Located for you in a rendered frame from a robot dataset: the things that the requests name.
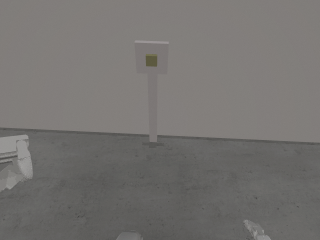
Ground robot left thigh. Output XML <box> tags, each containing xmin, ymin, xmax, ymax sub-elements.
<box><xmin>116</xmin><ymin>230</ymin><xmax>143</xmax><ymax>240</ymax></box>

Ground panel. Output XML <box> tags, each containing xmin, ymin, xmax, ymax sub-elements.
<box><xmin>134</xmin><ymin>40</ymin><xmax>169</xmax><ymax>143</ymax></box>

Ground button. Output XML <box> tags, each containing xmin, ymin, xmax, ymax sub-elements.
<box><xmin>145</xmin><ymin>54</ymin><xmax>158</xmax><ymax>67</ymax></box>

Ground robot left hand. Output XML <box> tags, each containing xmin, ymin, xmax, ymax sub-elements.
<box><xmin>0</xmin><ymin>134</ymin><xmax>33</xmax><ymax>192</ymax></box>

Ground robot right hand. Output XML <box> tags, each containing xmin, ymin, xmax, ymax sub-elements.
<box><xmin>243</xmin><ymin>219</ymin><xmax>271</xmax><ymax>240</ymax></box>

